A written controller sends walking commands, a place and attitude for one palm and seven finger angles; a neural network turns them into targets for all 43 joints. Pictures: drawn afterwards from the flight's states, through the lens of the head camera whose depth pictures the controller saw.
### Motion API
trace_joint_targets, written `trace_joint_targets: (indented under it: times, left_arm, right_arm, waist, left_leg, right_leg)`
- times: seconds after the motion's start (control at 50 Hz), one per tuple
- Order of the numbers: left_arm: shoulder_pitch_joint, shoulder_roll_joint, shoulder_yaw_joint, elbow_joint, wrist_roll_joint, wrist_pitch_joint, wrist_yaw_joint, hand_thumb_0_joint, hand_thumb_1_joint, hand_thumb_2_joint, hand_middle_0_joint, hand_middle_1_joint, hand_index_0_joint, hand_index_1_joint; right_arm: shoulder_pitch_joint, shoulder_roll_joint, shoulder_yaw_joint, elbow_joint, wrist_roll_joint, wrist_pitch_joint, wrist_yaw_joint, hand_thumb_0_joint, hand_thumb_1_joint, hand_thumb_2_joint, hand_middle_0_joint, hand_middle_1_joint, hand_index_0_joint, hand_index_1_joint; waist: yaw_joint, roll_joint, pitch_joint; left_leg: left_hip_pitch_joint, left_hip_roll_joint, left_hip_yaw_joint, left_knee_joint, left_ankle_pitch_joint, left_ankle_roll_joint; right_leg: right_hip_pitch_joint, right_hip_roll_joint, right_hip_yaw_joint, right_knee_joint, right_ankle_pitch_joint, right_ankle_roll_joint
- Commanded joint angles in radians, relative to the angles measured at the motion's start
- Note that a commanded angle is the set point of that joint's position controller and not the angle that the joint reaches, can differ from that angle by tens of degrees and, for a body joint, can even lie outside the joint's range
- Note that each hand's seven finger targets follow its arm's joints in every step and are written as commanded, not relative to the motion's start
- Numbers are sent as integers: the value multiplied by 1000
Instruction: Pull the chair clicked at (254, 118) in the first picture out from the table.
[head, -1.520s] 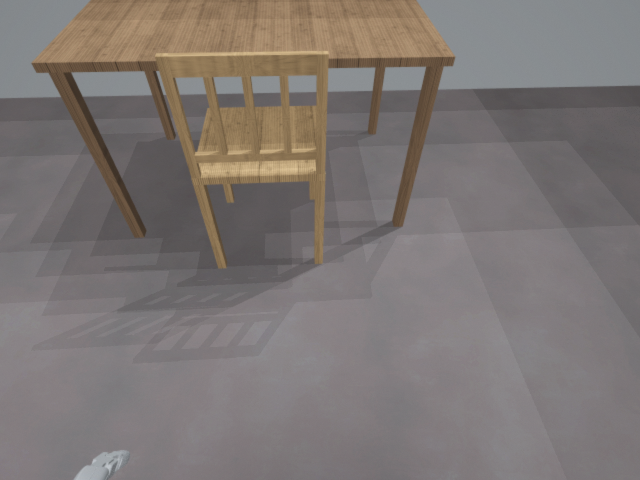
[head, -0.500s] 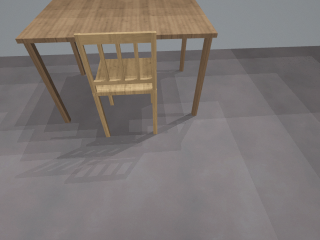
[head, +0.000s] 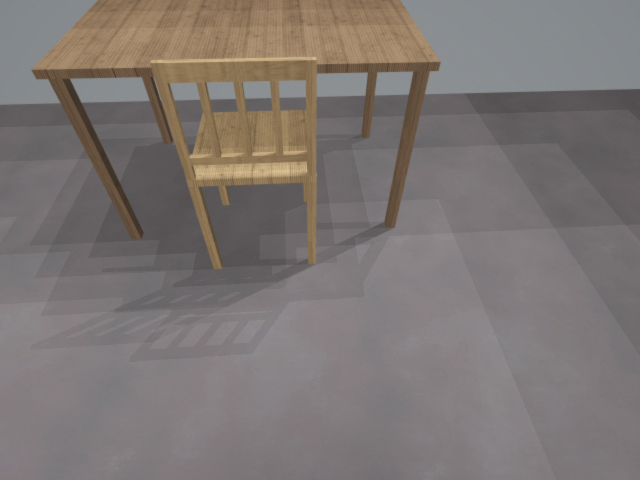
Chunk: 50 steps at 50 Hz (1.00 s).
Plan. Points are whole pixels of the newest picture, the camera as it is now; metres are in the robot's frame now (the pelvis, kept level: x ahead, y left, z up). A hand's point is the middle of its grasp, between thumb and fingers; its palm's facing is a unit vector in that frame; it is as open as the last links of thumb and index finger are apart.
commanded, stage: walk to a spot facing it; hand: left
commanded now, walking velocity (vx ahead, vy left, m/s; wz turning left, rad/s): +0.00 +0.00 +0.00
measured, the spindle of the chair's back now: (243, 120) +1.03 +0.28 -0.12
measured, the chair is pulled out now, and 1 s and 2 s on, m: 0.00 0.00 0.00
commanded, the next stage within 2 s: turn to face it in 0.66 s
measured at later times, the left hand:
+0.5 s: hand out of the picture +0.13 +0.18 -0.19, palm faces -0.10 -0.98 -0.15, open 7.4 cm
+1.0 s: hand (252, 382) +0.31 +0.14 -0.20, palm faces +0.03 -0.99 -0.12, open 7.3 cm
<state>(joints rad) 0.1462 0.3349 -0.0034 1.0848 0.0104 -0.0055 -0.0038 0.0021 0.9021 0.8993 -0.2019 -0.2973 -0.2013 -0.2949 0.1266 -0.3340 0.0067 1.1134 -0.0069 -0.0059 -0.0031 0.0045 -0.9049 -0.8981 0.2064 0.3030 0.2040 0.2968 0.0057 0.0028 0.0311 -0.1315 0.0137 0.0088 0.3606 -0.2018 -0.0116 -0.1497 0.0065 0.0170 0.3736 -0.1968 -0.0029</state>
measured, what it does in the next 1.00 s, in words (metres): walks ahead: right foot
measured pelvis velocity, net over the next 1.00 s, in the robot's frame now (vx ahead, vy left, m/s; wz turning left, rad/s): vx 0.29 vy -0.02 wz -0.02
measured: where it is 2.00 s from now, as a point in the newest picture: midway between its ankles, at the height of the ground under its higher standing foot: (323, 426)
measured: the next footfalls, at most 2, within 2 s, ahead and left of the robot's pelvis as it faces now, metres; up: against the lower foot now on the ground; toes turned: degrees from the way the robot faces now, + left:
right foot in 0.62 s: +0.29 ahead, -0.15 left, +0.00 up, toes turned -14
left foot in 1.02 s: +0.42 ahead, +0.07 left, +0.00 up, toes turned +7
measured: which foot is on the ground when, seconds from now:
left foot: down 0.00-0.62, up 0.64-1.00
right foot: down 0.00-0.32, up 0.34-0.60, down 0.62-1.00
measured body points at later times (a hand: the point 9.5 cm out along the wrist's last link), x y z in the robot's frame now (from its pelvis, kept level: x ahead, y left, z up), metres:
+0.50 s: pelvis +0.11 +0.01 -0.01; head +0.14 +0.01 +0.44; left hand +0.13 +0.23 -0.17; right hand -0.01 -0.20 -0.16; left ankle +0.00 +0.13 -0.75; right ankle +0.12 -0.11 -0.70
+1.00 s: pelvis +0.29 -0.02 -0.02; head +0.30 +0.01 +0.43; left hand +0.31 +0.19 -0.19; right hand +0.36 -0.26 -0.15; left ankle +0.38 +0.07 -0.73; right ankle +0.25 -0.14 -0.75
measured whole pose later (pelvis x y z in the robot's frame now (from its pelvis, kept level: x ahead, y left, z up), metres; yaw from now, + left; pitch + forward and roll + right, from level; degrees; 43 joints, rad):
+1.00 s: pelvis +0.29 -0.02 -0.02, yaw -1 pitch -2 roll -4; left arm 0.29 0.15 0.04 1.06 0.03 -0.04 0.02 0.00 0.92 0.90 -0.20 -0.30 -0.20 -0.29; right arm 0.19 -0.17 -0.04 1.02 -0.01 -0.02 0.00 0.00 -0.93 -0.90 0.20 0.30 0.20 0.30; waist 0.00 0.00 0.03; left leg -0.45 0.10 0.10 0.73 -0.22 -0.02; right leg -0.12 -0.02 -0.23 0.48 -0.33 0.00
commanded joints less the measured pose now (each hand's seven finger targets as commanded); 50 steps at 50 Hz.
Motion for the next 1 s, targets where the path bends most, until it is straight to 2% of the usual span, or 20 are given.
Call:
trace_joint_targets:
  times: [0.0, 0.04, 0.12, 0.24, 0.28, 0.3, 0.32, 0.34, 0.36, 0.4, 0.5, 0.56, 0.58, 0.6, 0.62, 0.68, 0.76, 0.82, 0.92, 0.98]
  left_arm:
    - [-42, 209, 38, -62, 1, -24, 15, 0, 900, 900, -200, -300, -200, -300]
    - [38, 83, 13, -27, 2, -3, 18, 0, 900, 900, -200, -300, -200, -300]
    - [94, 103, 32, -34, 12, 13, 1, 0, 900, 900, -200, -300, -200, -300]
    - [164, 68, 53, -43, 4, -8, -3, 0, 900, 900, -200, -300, -200, -300]
    - [127, 23, 52, -66, 8, -11, -6, 0, 900, 900, -200, -300, -200, -300]
    - [89, -22, 48, -88, 10, -17, -9, 0, 900, 900, -200, -300, -200, -300]
    - [9, -39, 43, -126, 11, -30, -7, 0, 900, 900, -200, -300, -200, -300]
    - [-25, -27, 48, -143, 14, -36, -5, 0, 900, 900, -200, -300, -200, -300]
    - [-24, -23, 53, -140, 11, -44, -7, 0, 900, 900, -200, -300, -200, -300]
    - [-26, -67, 56, -135, 7, -40, -18, 0, 900, 900, -200, -300, -200, -300]
    - [8, -135, 52, -125, 5, -29, -40, 0, 900, 900, -200, -300, -200, -300]
    - [288, -82, 77, -36, 13, -38, -23, 0, 900, 900, -200, -300, -200, -300]
    - [411, -16, 97, 0, 20, -50, -10, 0, 900, 900, -200, -300, -200, -300]
    - [489, 91, 123, 13, 20, -60, 6, 0, 900, 900, -200, -300, -200, -300]
    - [468, 124, 127, 13, 1, -56, 9, 0, 900, 900, -200, -300, -200, -300]
    - [224, 9, 89, -46, 7, -57, 22, 0, 900, 900, -200, -300, -200, -300]
    - [138, -55, 59, -55, 19, -67, 29, 0, 900, 900, -200, -300, -200, -300]
    - [125, -63, 53, -61, 13, -63, 27, 0, 900, 900, -200, -300, -200, -300]
    - [175, -38, 64, -56, 17, -47, 33, 0, 900, 900, -200, -300, -200, -300]
    - [195, -48, 70, -58, 10, -26, 38, 0, 900, 900, -200, -300, -200, -300]
  right_arm:
    - [-42, -204, -38, -62, -2, -27, -11, 0, -900, -900, 200, 300, 200, 300]
    - [29, -73, -9, -31, -11, -9, -5, 0, -900, -900, 200, 300, 200, 300]
    - [74, -68, -20, -34, -21, 1, 2, 0, -900, -900, 200, 300, 200, 300]
    - [169, -26, -32, -45, -15, -31, -3, 0, -900, -900, 200, 300, 200, 300]
    - [245, -48, -46, -27, -15, -38, -7, 0, -900, -900, 200, 300, 200, 300]
    - [331, -83, -59, -2, -19, -45, -13, 0, -900, -900, 200, 300, 200, 300]
    - [422, -86, -68, 19, -22, -56, -22, 0, -900, -900, 200, 300, 200, 300]
    - [472, -66, -63, 31, -20, -67, -29, 0, -900, -900, 200, 300, 200, 300]
    - [482, -33, -54, 35, -15, -75, -35, 0, -900, -900, 200, 300, 200, 300]
    - [417, -14, -56, 20, -20, -80, -36, 0, -900, -900, 200, 300, 200, 300]
    - [362, 6, -56, 30, -19, -84, -34, 0, -900, -900, 200, 300, 200, 300]
    - [334, -9, -65, 36, -2, -80, -30, 0, -900, -900, 200, 300, 200, 300]
    - [330, 20, -60, 27, 7, -82, -20, 0, -900, -900, 200, 300, 200, 300]
    - [372, 101, -47, 4, 16, -85, -16, 0, -900, -900, 200, 300, 200, 300]
    - [325, 100, -53, -21, 12, -77, -17, 0, -900, -900, 200, 300, 200, 300]
    - [234, 133, -57, -36, -4, -57, -8, 0, -900, -900, 200, 300, 200, 300]
    - [329, 180, -52, -9, -13, -9, -4, 0, -900, -900, 200, 300, 200, 300]
    - [292, 190, -47, -38, -9, 3, 3, 0, -900, -900, 200, 300, 200, 300]
    - [155, 164, -47, -100, -8, -14, 10, 0, -900, -900, 200, 300, 200, 300]
    - [254, 98, -58, -84, -14, -24, 6, 0, -900, -900, 200, 300, 200, 300]
  waist:
    - [-6, -8, -58]
    - [-4, -14, -73]
    - [3, -59, 62]
    - [-18, -63, 91]
    - [-52, 50, 124]
    - [-87, 208, 128]
    - [-123, 255, 161]
    - [-131, 211, 163]
    - [-120, 139, 140]
    - [-82, 96, 140]
    - [-18, 139, 105]
    - [115, 63, -48]
    - [168, -24, -112]
    - [172, -276, -211]
    - [149, -253, -206]
    - [49, -62, 48]
    - [-55, -56, 66]
    - [-63, -112, 72]
    - [-12, -122, 61]
    - [-52, 28, -15]
  left_leg:
    - [19, 107, -93, -59, 107, 33]
    - [17, 94, -60, -32, -40, 17]
    - [-125, 56, -40, 21, -354, 27]
    - [-108, 57, -4, 117, -250, 43]
    - [-12, 146, -127, 14, -320, 89]
    - [88, 260, -282, -107, -318, 145]
    - [229, 358, -407, -171, -112, 214]
    - [285, 398, -408, -147, 130, 247]
    - [313, 407, -372, -110, 308, 265]
    - [255, 376, -237, -105, 343, 234]
    - [93, 241, 22, -96, 401, 142]
    - [7, 189, 121, 228, 605, 89]
    - [-147, 153, 143, 445, 423, 58]
    - [-356, 33, 142, 784, -223, 23]
    - [-432, 25, 38, 991, -375, 41]
    - [-451, 138, -23, 1002, -187, 44]
    - [-319, 136, 20, 800, -132, 8]
    - [-283, 119, 60, 631, -41, -9]
    - [-250, 85, 91, 387, -30, -6]
    - [-44, 80, 68, 176, 188, 9]
  right_leg:
    - [-4, -123, 102, -68, 106, -25]
    - [-6, -115, 101, -65, -85, -11]
    - [-100, -110, 176, -99, -440, -50]
    - [-129, -122, 209, -18, -312, -108]
    - [-280, -39, 110, 148, -280, -77]
    - [-397, 28, -16, 362, -219, -48]
    - [-589, 24, -57, 542, -316, -29]
    - [-664, -29, -14, 651, -329, -25]
    - [-677, -59, 1, 691, -321, -28]
    - [-621, -106, -11, 648, -302, -26]
    - [-294, -41, -173, 341, -107, -35]
    - [96, 23, -200, 204, 56, -70]
    - [292, -75, -87, 174, 51, -105]
    - [427, -373, 361, 36, -11, -215]
    - [365, -466, 566, -93, -54, -275]
    - [-30, -401, 323, -140, -114, -214]
    - [-227, -311, 17, -161, 127, -151]
    - [-244, -265, -92, -169, 167, -133]
    - [-113, -282, -119, -77, 236, -115]
    - [-94, -232, -177, 179, 182, -51]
